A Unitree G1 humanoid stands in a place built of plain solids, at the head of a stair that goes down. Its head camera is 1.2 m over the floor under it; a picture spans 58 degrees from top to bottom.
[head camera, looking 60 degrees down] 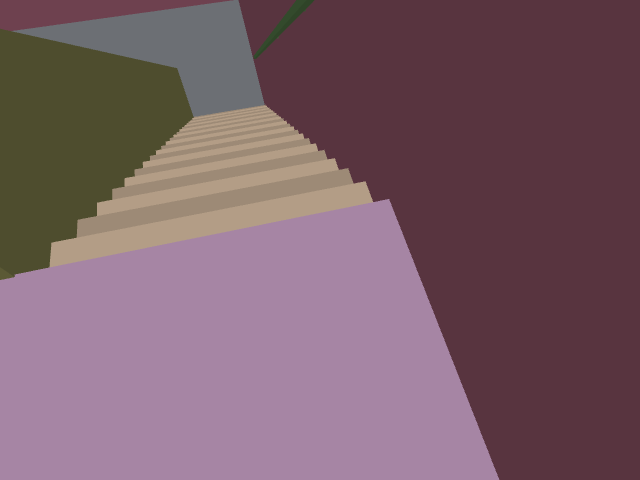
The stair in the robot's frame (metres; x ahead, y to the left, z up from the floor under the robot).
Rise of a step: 0.18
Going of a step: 0.22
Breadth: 1.20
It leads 14 degrees to the left of straight ahead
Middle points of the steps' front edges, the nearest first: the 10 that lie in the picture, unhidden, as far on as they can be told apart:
0.71 0.35 0.00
0.93 0.40 -0.18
1.14 0.45 -0.36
1.36 0.51 -0.54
1.58 0.56 -0.72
1.79 0.61 -0.90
2.01 0.66 -1.08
2.22 0.72 -1.26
2.44 0.77 -1.44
2.65 0.82 -1.62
